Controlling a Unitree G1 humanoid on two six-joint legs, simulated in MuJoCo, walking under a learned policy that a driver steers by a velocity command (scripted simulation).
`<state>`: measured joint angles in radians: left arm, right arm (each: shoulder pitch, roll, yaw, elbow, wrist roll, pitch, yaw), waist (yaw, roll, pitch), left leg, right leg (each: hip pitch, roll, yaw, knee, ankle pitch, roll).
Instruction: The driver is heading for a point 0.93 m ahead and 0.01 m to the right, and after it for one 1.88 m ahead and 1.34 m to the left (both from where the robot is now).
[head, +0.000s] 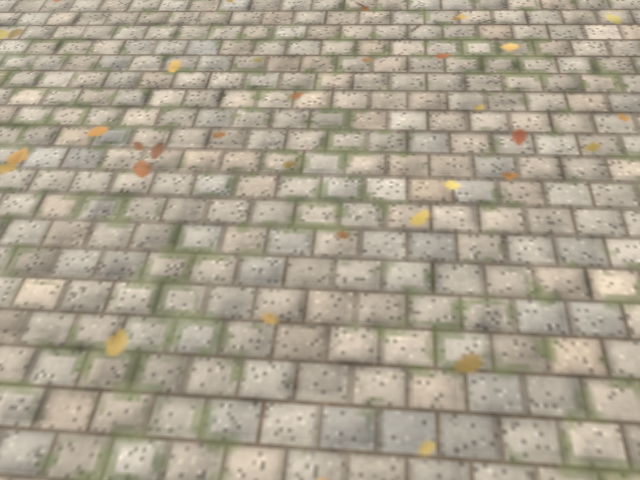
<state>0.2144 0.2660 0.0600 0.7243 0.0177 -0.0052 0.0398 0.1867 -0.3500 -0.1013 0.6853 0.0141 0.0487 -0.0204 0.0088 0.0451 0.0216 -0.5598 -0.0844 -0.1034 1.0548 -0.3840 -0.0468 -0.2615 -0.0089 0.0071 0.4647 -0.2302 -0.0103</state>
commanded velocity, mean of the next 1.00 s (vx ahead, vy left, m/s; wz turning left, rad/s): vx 0.41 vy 0.00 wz -0.03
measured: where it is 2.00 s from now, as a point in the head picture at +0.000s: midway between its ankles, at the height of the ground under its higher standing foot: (361, 297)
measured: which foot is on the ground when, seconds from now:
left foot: up 0.00-0.30, down 0.32-0.82, up 0.84-1.00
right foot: down 0.00-0.32, up 0.34-0.78, down 0.80-1.00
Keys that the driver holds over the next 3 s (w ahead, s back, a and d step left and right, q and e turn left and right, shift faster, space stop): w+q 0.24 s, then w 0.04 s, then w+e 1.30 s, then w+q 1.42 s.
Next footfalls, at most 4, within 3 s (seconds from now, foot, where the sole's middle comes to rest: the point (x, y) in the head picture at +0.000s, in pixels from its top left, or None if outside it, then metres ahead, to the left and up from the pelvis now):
0.32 left None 0.10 0.17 -0.78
0.80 right None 0.47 0.03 -0.78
1.26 left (266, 360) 0.76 0.21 -0.78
1.78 right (418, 304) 0.90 -0.16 -0.78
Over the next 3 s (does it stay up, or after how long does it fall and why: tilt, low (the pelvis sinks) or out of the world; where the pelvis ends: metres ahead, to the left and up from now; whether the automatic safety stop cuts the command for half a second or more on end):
stays up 1.46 -0.15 0.00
